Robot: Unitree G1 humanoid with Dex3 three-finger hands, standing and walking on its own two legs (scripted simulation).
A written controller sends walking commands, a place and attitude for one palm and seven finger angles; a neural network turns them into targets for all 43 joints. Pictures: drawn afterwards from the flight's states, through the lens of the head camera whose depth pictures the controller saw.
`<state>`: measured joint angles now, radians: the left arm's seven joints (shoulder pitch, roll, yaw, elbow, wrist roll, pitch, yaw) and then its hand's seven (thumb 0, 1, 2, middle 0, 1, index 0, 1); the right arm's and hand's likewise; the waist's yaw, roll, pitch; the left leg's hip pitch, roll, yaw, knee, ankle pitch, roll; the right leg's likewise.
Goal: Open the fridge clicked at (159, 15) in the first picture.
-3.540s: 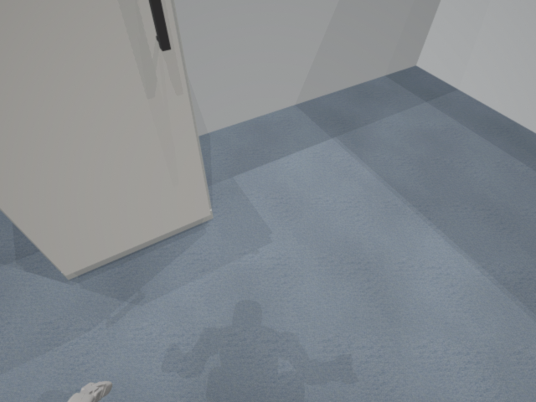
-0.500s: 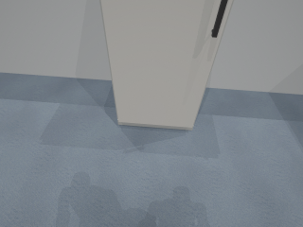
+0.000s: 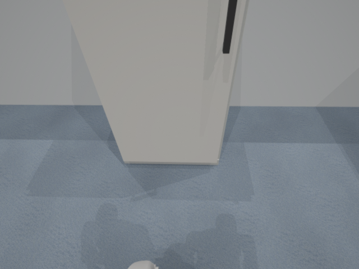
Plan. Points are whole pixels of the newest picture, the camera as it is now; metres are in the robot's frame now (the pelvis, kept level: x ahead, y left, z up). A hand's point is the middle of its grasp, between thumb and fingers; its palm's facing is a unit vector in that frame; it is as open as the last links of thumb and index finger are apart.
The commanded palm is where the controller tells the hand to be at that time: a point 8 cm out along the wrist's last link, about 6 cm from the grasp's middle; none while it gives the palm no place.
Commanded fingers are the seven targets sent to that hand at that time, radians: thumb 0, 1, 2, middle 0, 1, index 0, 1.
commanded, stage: take the last steps up to it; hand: right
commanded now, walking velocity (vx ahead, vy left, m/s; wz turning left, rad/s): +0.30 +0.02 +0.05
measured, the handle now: out of the picture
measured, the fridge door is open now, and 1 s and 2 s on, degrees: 0 0 0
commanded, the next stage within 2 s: come to a stop and stand still in 0.62 s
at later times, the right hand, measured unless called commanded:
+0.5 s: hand (242, 235) +0.25 -0.15 -0.17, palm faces +0.07 +0.98 -0.21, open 7.1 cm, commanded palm none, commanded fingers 0.00 -0.90 -0.90 0.20 0.30 0.20 0.30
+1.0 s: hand (247, 203) +0.35 -0.19 -0.18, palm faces +0.03 +0.98 -0.18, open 7.3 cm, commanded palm none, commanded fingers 0.00 -0.90 -0.90 0.20 0.30 0.20 0.30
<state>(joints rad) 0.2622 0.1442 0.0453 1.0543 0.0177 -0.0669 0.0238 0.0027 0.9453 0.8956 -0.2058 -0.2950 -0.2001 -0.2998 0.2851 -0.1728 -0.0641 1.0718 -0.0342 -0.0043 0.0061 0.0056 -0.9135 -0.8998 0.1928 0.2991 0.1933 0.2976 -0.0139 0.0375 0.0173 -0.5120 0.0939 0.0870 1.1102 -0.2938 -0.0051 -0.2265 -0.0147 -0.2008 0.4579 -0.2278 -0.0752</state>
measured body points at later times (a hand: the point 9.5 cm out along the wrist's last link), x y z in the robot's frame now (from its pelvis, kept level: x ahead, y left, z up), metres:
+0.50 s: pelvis +0.19 +0.03 +0.00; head +0.21 +0.03 +0.45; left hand +0.15 +0.25 -0.16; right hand +0.25 -0.20 -0.15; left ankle +0.20 +0.14 -0.74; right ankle +0.17 -0.09 -0.67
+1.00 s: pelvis +0.31 -0.01 +0.00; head +0.34 -0.03 +0.45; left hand +0.36 +0.23 -0.14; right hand +0.35 -0.24 -0.16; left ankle +0.33 +0.13 -0.69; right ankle +0.34 -0.10 -0.74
